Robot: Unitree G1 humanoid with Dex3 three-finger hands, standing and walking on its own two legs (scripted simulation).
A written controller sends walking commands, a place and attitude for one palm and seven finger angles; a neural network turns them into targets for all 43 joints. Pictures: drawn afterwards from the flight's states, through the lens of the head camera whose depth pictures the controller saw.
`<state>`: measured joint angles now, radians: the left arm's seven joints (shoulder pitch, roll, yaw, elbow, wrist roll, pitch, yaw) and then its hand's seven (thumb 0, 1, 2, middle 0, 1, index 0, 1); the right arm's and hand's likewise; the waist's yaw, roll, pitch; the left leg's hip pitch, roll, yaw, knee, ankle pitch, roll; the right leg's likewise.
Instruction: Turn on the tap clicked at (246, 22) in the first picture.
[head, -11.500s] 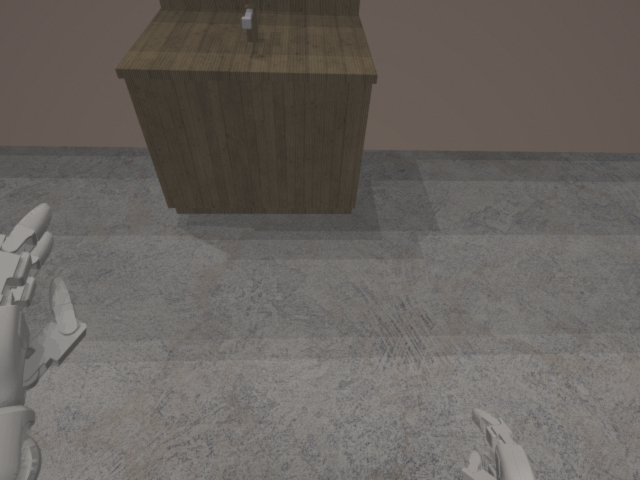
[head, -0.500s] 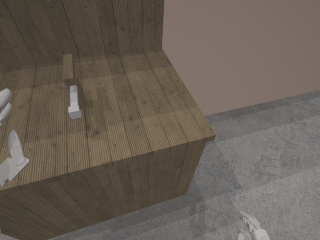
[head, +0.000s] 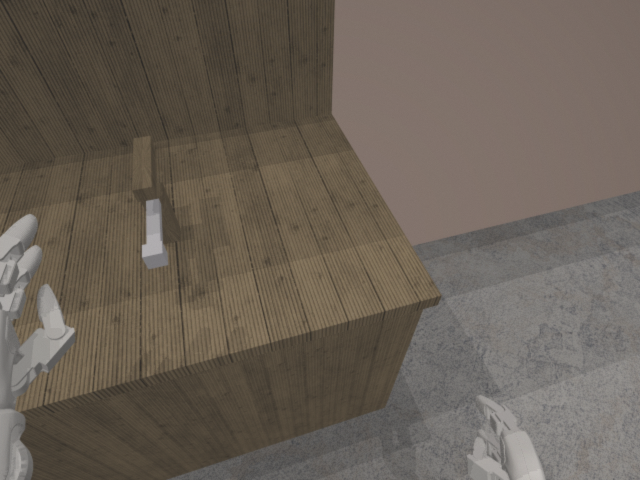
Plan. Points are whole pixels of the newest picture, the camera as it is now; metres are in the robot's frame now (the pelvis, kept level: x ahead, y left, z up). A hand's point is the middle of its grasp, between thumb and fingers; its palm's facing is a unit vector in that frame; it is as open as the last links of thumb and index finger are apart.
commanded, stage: come to a stop and stand still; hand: left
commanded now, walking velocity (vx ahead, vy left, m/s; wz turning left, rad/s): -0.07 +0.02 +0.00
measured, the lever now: (155, 255) +0.40 +0.27 +0.03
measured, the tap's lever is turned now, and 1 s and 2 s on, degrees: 0 0 0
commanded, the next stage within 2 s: look again from close up in 0.88 s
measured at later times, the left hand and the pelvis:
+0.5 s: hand (40, 335) +0.21 +0.28 +0.14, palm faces +0.35 -0.85 -0.39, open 7.4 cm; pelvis -0.01 +0.03 +0.00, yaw +0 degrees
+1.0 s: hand (33, 308) +0.22 +0.28 +0.17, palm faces +0.39 -0.86 -0.34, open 7.4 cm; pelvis +0.01 +0.03 +0.01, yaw +0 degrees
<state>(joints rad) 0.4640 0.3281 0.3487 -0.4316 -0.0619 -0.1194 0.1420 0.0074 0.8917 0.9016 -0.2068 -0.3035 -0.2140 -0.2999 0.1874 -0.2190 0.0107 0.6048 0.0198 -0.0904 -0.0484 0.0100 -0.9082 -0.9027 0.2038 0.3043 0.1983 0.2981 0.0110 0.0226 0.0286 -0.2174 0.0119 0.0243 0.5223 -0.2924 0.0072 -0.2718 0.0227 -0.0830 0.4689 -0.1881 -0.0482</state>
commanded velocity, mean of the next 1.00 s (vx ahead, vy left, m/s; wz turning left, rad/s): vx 0.00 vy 0.00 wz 0.00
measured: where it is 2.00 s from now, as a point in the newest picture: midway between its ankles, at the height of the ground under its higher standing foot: outside the picture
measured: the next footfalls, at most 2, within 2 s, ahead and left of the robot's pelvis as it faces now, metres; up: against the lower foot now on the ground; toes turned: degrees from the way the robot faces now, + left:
none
